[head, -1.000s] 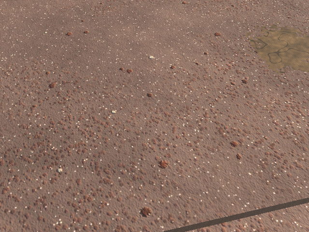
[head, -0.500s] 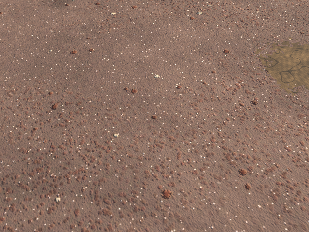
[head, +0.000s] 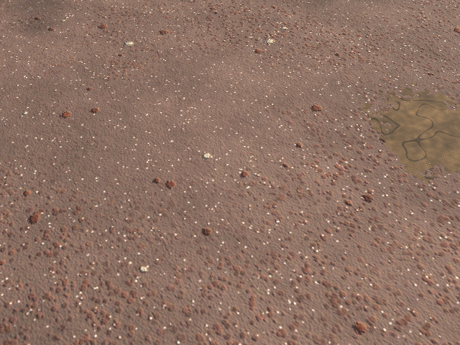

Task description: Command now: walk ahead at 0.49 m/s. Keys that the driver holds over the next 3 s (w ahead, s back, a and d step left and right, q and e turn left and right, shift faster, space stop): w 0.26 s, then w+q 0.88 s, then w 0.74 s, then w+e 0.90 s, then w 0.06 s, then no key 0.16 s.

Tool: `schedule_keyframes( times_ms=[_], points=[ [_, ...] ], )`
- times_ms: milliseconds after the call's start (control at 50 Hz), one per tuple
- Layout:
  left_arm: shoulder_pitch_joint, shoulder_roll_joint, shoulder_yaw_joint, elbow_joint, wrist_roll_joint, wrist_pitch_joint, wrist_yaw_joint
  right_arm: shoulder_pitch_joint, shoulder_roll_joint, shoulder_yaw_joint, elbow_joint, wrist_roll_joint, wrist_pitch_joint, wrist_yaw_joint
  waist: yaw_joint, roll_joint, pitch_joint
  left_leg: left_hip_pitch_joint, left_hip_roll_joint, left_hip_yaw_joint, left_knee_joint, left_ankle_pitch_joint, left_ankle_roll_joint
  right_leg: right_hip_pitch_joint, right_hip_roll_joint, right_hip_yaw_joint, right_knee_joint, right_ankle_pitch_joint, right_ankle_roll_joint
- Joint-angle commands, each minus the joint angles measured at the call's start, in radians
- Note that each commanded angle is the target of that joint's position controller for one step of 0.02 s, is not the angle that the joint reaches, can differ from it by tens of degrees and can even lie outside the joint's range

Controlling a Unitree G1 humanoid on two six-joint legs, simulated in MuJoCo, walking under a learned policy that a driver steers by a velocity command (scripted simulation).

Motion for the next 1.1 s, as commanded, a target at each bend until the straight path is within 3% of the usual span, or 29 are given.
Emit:
schedule_keyframes(
  times_ms=[20,100,200,240,260,280,300,320,340,360,380,400,440,480,580,660,740,800,840,860,880,900,920,940,960,980,1000,1040,1100],
  points=[
    [0.034,0.047,0.014,-0.042,0.013,0.003,0.007,-0.040,-0.132,-0.021,-0.054,0.001,-0.018,-0.020,0.046,0.076,0.055,-0.107,0.278,-0.205,-0.206,0.073,0.171,-0.020,-0.042,0.001,-0.140,0.162,0.027],
    [-0.129,0.029,0.007,-0.085,0.003,-0.009,-0.006,0.042,-0.160,-0.025,-0.037,0.017,-0.005,-0.035,-0.013,0.076,0.054,-0.016,0.264,-0.159,-0.190,0.087,0.127,0.011,0.004,-0.038,-0.432,0.306,0.035],
    [-0.250,0.043,0.003,-0.134,-0.010,-0.018,-0.037,0.115,-0.170,-0.032,-0.004,0.027,0.016,-0.038,-0.048,0.090,0.082,0.147,0.327,-0.179,-0.118,0.062,0.113,0.008,0.033,-0.043,-0.583,0.216,0.016],
    [-0.226,0.065,0.010,-0.140,-0.010,-0.027,-0.047,0.105,-0.182,-0.038,-0.002,0.027,0.027,-0.040,-0.021,0.104,0.067,0.190,0.351,-0.192,-0.062,0.115,0.097,0.067,0.050,-0.052,-0.624,0.134,-0.012],
    [-0.170,0.084,0.020,-0.129,-0.009,-0.031,-0.048,0.085,-0.189,-0.040,-0.007,0.027,0.033,-0.041,0.016,0.115,0.037,0.192,0.344,-0.182,0.002,0.235,0.083,0.157,0.075,-0.074,-0.644,0.106,-0.029],
    [-0.041,0.121,0.042,-0.091,-0.006,-0.035,-0.044,0.074,-0.172,-0.033,-0.011,0.023,0.038,-0.040,0.082,0.103,-0.035,0.159,0.294,-0.154,0.159,0.389,0.061,0.340,0.107,-0.094,-0.670,0.097,-0.053],
    [0.168,0.198,0.070,-0.043,0.002,-0.038,-0.035,0.063,-0.129,-0.014,-0.034,0.008,0.037,-0.038,0.164,0.043,-0.185,-0.002,0.230,-0.104,0.441,0.327,0.026,0.649,-0.002,0.023,-0.644,0.116,-0.111],
    [0.294,0.312,0.098,-0.019,0.018,-0.030,-0.032,0.169,-0.004,0.023,-0.051,0.008,0.016,-0.030,0.145,-0.210,-0.335,-0.426,0.055,-0.028,0.846,-0.104,-0.052,1.054,-0.264,0.449,-0.707,0.012,-0.258],
    [0.309,0.218,0.075,-0.015,0.018,-0.029,-0.033,0.164,-0.061,0.012,-0.031,0.034,-0.009,-0.027,0.160,-0.213,-0.395,-0.551,0.044,-0.200,1.022,-0.414,-0.043,1.067,-0.311,0.665,-0.825,-0.069,-0.284],
    [0.216,0.157,0.054,-0.032,0.014,-0.033,-0.031,0.077,-0.155,-0.015,-0.058,0.060,-0.018,-0.028,0.142,-0.141,-0.237,-0.621,0.100,-0.222,1.070,-0.353,-0.023,0.933,-0.282,0.505,-0.834,-0.051,-0.225],
    [0.118,0.116,0.040,-0.053,0.013,-0.034,-0.031,0.016,-0.160,-0.020,-0.074,0.060,-0.016,-0.034,0.107,-0.074,-0.161,-0.592,0.158,-0.195,1.036,-0.257,-0.020,0.791,-0.240,0.352,-0.857,0.011,-0.186],
    [0.053,0.082,0.029,-0.056,0.011,-0.035,-0.036,-0.013,-0.142,-0.025,-0.077,0.048,-0.005,-0.041,0.080,-0.032,-0.087,-0.556,0.187,-0.185,0.970,-0.189,-0.027,0.669,-0.195,0.247,-0.904,0.057,-0.162],
    [0.015,0.051,0.023,-0.042,0.022,-0.042,-0.040,0.022,-0.102,-0.032,-0.067,0.040,0.028,-0.043,0.030,-0.059,-0.033,-0.457,0.218,-0.184,0.900,-0.112,-0.031,0.541,-0.135,0.104,-0.967,0.121,-0.128],
    [0.037,0.069,0.030,-0.018,0.028,-0.047,-0.036,0.033,-0.068,-0.034,-0.069,0.042,0.049,-0.041,0.013,-0.041,-0.006,-0.466,0.216,-0.183,0.886,-0.065,-0.035,0.510,-0.123,0.011,-0.988,0.241,-0.133],
    [0.066,0.101,0.041,0.007,0.034,-0.039,-0.008,-0.096,-0.065,-0.044,-0.133,0.031,0.055,-0.033,0.026,-0.017,0.039,-0.575,0.202,-0.193,0.675,0.133,-0.052,0.553,-0.118,-0.122,-1.013,0.317,-0.124],
    [0.114,0.128,0.047,0.024,0.024,-0.027,0.009,-0.237,-0.042,-0.033,-0.191,0.022,0.052,-0.008,0.074,0.001,0.081,-0.574,0.199,-0.110,0.485,0.222,-0.043,0.615,-0.131,-0.197,-1.022,0.311,-0.109],
    [0.170,0.143,0.055,0.045,0.010,0.001,0.012,-0.339,-0.034,-0.028,-0.257,0.027,0.052,0.018,0.102,0.005,0.111,-0.624,0.188,-0.048,0.398,0.133,-0.017,0.766,-0.172,-0.239,-0.955,0.402,-0.101],
    [0.132,0.180,0.066,0.029,0.001,0.018,0.018,-0.318,-0.063,-0.043,-0.288,0.031,0.055,0.032,0.054,-0.038,0.062,-0.475,0.117,0.042,0.373,-0.004,0.028,0.790,-0.174,-0.287,-0.817,0.783,-0.075],
    [0.096,0.211,0.074,0.014,-0.003,0.031,0.023,-0.151,-0.127,-0.078,-0.264,0.037,0.059,0.030,-0.051,-0.073,-0.046,-0.227,0.038,0.082,0.353,-0.069,0.077,0.756,-0.158,-0.304,-0.559,1.024,-0.051],
    [0.076,0.211,0.071,0.002,-0.008,0.031,0.023,0.012,-0.193,-0.114,-0.223,0.036,0.061,0.016,-0.138,-0.042,-0.130,0.034,0.013,0.047,0.259,0.001,0.118,0.633,-0.111,-0.316,-0.322,0.908,-0.015],
    [0.100,0.134,0.048,-0.029,0.026,0.016,0.017,0.109,-0.291,-0.139,-0.197,0.033,0.069,-0.009,-0.124,0.162,-0.204,0.324,0.223,-0.281,0.253,0.058,0.183,0.322,-0.028,-0.302,0.016,0.216,0.027],
    [0.165,0.038,0.015,-0.082,0.012,-0.027,-0.003,0.073,-0.337,-0.137,-0.233,0.022,0.053,-0.004,-0.027,0.297,-0.354,0.582,0.440,-0.887,0.072,-0.120,0.395,-0.032,0.181,-0.092,0.315,-0.407,0.061],
    [0.021,0.130,0.036,-0.106,-0.025,-0.066,-0.017,0.099,-0.248,-0.112,-0.228,0.015,0.046,0.000,-0.099,0.150,-0.322,0.561,0.419,-0.845,-0.007,-0.122,0.328,-0.142,0.127,0.053,0.341,-0.348,0.030],
    [-0.032,0.135,0.037,-0.131,-0.042,-0.079,-0.020,0.052,-0.200,-0.100,-0.229,0.017,0.036,0.000,-0.074,0.122,-0.194,0.440,0.385,-0.681,-0.003,-0.055,0.282,-0.178,0.085,0.038,0.274,-0.253,0.005],
    [-0.028,0.128,0.039,-0.117,-0.022,-0.078,-0.011,-0.034,-0.168,-0.089,-0.249,0.025,0.031,0.002,-0.016,0.017,-0.116,0.271,0.336,-0.556,-0.007,0.044,0.241,-0.115,0.037,0.033,0.183,-0.178,0.006],
    [-0.014,0.141,0.050,-0.110,0.001,-0.066,-0.004,-0.093,-0.137,-0.079,-0.266,0.024,0.029,0.000,0.021,0.016,-0.083,0.147,0.299,-0.474,-0.019,0.128,0.220,-0.041,0.009,0.030,0.104,-0.139,0.018],
    [0.007,0.142,0.055,-0.112,0.008,-0.050,-0.005,-0.114,-0.123,-0.072,-0.278,0.017,0.029,-0.005,0.048,0.035,-0.073,0.070,0.274,-0.437,-0.041,0.165,0.212,0.024,-0.008,0.034,0.066,-0.117,0.028],
    [0.006,0.118,0.055,-0.128,0.021,-0.026,-0.003,-0.102,-0.146,-0.076,-0.279,0.021,0.025,-0.016,0.063,0.046,-0.055,-0.011,0.249,-0.388,-0.065,0.244,0.217,0.055,-0.006,0.012,-0.018,-0.086,0.061],
    [-0.104,0.096,0.048,-0.173,0.031,-0.015,0.003,-0.044,-0.186,-0.086,-0.272,0.022,0.027,-0.038,0.033,0.067,-0.021,-0.057,0.212,-0.331,-0.072,0.284,0.198,0.023,0.024,-0.011,-0.207,0.059,0.099]
  ],
)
